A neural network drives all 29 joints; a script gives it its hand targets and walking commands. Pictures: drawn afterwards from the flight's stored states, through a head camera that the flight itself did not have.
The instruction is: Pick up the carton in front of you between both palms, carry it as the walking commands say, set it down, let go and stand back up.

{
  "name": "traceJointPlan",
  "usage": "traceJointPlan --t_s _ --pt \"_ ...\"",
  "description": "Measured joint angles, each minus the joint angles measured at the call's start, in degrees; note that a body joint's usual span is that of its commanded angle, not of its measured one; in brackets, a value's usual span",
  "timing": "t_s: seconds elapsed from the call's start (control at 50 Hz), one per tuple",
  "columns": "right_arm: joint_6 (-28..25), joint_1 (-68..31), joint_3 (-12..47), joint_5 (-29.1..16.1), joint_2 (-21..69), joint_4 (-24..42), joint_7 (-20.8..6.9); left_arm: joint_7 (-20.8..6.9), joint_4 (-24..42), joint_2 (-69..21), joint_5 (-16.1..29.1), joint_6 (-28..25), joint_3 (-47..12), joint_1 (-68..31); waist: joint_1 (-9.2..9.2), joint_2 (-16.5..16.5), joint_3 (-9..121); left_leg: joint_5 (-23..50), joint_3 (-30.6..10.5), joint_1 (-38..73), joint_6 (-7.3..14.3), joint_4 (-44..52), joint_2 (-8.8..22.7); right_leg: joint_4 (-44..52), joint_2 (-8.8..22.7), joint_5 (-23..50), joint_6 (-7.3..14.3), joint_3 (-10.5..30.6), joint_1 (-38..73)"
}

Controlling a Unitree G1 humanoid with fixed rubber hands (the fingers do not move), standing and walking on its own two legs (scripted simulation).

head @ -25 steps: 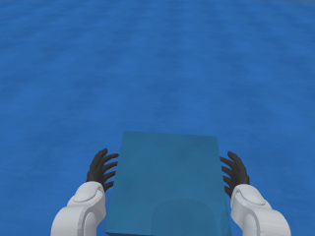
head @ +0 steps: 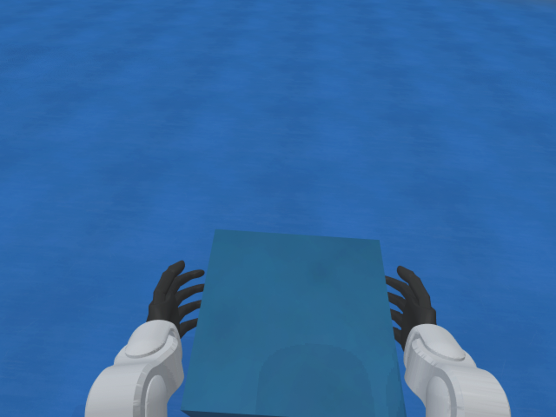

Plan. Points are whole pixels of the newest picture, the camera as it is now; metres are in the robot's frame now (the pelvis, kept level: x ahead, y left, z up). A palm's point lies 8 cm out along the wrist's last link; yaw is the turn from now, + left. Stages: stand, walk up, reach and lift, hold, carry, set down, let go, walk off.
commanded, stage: carry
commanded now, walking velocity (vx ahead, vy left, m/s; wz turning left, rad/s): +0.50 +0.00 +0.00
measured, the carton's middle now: (288, 343) +0.24 +0.00 +0.02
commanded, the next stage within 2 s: none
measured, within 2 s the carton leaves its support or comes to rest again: neither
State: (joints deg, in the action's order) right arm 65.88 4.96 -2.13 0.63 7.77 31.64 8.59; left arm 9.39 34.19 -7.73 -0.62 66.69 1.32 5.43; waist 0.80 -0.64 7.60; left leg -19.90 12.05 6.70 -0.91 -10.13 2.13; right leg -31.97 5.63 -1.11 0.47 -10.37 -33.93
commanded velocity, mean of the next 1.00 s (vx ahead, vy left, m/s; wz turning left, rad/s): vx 0.50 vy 0.00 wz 0.00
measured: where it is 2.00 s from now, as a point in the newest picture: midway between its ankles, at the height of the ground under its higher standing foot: (282, 206)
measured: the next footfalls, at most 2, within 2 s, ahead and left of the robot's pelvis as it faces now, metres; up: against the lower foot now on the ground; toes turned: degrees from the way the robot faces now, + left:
right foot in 0.06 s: +0.24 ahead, -0.11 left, +0.00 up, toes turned -11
left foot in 0.60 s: +0.61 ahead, +0.09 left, +0.00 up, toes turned +11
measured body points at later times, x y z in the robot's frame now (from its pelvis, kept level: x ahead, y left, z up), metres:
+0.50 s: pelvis +0.34 -0.02 +0.01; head +0.33 -0.03 +0.46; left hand +0.57 +0.13 +0.09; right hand +0.58 -0.18 +0.08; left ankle +0.50 +0.12 -0.70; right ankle +0.20 -0.11 -0.74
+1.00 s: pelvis +0.68 +0.01 +0.01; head +0.67 +0.03 +0.46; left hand +0.92 +0.16 +0.10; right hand +0.92 -0.15 +0.11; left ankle +0.57 +0.08 -0.74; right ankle +0.82 -0.15 -0.69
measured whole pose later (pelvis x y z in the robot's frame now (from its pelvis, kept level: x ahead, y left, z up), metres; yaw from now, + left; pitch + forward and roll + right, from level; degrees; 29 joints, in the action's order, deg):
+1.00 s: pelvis +0.68 +0.01 +0.01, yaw -1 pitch +4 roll -2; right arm 65.0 5.0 -2.2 0.5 7.8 32.9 8.5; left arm 8.9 35.1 -7.7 -0.9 65.9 1.0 5.1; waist 0.6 -0.6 6.2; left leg -15.2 11.8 1.5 1.6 -9.8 1.5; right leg -38.2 6.9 -2.9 -0.9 -7.9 -35.5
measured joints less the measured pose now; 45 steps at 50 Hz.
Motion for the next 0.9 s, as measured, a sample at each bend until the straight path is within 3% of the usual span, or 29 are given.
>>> traceJointPlan --t_s 0.04,0.08,0.1,0.14,0.2,0.3,0.42,0.54,0.58,0.6,0.64,0.68,0.7,0.76,0.9 --pt "0.55 0.02 -0.05 0.11 0.01 0.06 0.18 -0.03 -0.41 0.0 0.28 0.18 0.1 -0.03 0.07 0.72 -0.49 -3.96 -0.57 2.38 -1.4 -2.49 0.85 3.05 -1.33 -0.7 1.01 -1.67 2.91" --pt "0.71 -0.38 -0.6 0.24 -0.09 -0.71 0.33 -0.2 -2.25 -0.01 0.5 -0.41 0.01 -0.54 -0.74 2.56 -1.28 -9.53 -1.3 0.48 -2.0 -13.88 3.63 2.58 -3.21 -1.96 2.71 -3.23 5.32" --pt "0.65 -0.79 -1.13 0.35 -0.09 -1.71 0.31 -0.24 -3.84 0.03 0.4 -0.78 -0.06 -1.18 -1.18 3.2 -1.86 -8.62 -3.07 -3.89 -1.61 -24.89 4.66 -0.03 -3.48 -4.28 3.86 -3.64 5.14" --pt "0.64 -1.24 -1.7 0.6 -0.14 -2.96 0.3 -0.3 -6.0 0.08 0.31 -1.39 -0.16 -1.79 -1.64 2.85 -3.51 -6.11 -8.03 -14.59 -0.55 -45.84 3.17 -0.53 -3.2 -7.7 5.02 -3.84 6.83" --pt "-0.15 -0.75 -0.77 1.43 -0.08 -3.38 0.05 -0.9 -6.04 -0.08 0.14 -2.67 0.16 -0.51 -1.94 1.95 -5.25 -0.84 -9.15 -27.16 1.17 -57.27 2.31 5.07 -3.27 -7.81 4.4 -3.74 12.02" --pt "-2.78 0.38 0.91 2.81 -0.01 -3.44 -0.62 -1.67 -5.04 -0.15 -0.5 -5.19 0.26 1.34 -2.32 1.1 -4.81 6.59 -7.6 -38.69 0.84 -48.76 3.95 13.73 -3.86 -8.65 3.9 -2.63 20.83" --pt "-2.89 1.45 1.08 2.6 -0.01 -1.3 -0.64 -2.12 -3.65 -0.08 -0.26 -5.66 -0.36 2.13 -1.47 1.09 -2.23 14.97 -5.24 -43.19 -0.39 -33.05 5.0 20.34 -4.47 -12.22 2.21 -1.59 31.43" --pt "-0.91 1.29 0.44 0.82 0.02 2.16 0.34 -1.23 -0.59 0.02 0.67 -3.73 -0.71 1.78 -1.04 1.03 -1.4 19.36 -1.38 -40.18 1.37 -20.57 3.05 21.76 -4.45 -19.55 -0.85 -0.84 41.4" --pt "-0.26 0.63 0.21 0.26 0.01 2.37 0.46 -0.68 0.31 0.0 0.83 -2.77 -0.56 1.51 -1.16 0.27 -1.66 17.93 0.55 -36.7 2.11 -17.73 1.57 17.74 -3.36 -24.07 -2.16 -0.13 43.21" --pt "-0.2 0.09 0.22 0.06 0.0 1.82 0.48 -0.43 0.45 0.04 0.84 -2.33 -0.24 1.16 -0.83 -0.61 -1.9 17.83 1.4 -35.2 3.42 -17.68 0.67 12.11 -2.06 -27.15 -2.51 0.2 42.43" --pt "-0.46 -1.6 0.2 -0.02 -0.17 -1.0 0.53 -0.19 -0.86 -0.07 0.83 -1.63 0.94 -0.16 -0.2 -1.96 -2.75 13.56 2.46 -35.22 6.09 -22.39 0.15 -9.13 0.1 -25.89 -1.94 3.29 33.77" --pt "-0.36 -2.21 -0.02 -0.13 -0.21 -2.32 0.55 -0.07 -1.61 -0.01 0.59 -0.98 1.21 -0.82 0.05 -1.44 -4.13 11.21 2.62 -32.76 6.61 -21.31 0.37 -28.39 -1.2 -23.88 -0.84 7.26 23.24" --pt "-0.38 -1.89 -0.14 -0.14 -0.15 -2.24 0.52 -0.07 -1.67 -0.01 0.48 -0.83 1.03 -0.8 0.17 -1.12 -4.66 11.17 2.59 -31.02 6.28 -19.49 0.37 -33.55 -1.45 -22.15 -0.24 7.78 18.82" --pt "-0.81 -0.45 -0.31 0.15 0.03 -1.02 0.35 -0.5 -1.56 0.01 0.18 -1.06 0.21 -0.61 0.44 -0.41 -5.33 11.36 2.13 -25.52 5.97 -13.23 0.05 -34.75 -0.5 -16.35 0.51 7.17 9.03" --pt "-1.71 0.29 -0.22 -0.02 0.06 1.03 -0.04 -1.01 0.01 0.04 -0.45 -1.91 -0.55 -0.49 0.37 0.21 -3.13 9.25 0.53 -13.37 4.53 -2.74 -0.56 -17.82 1.91 -6.44 -1.32 5.01 -1.11"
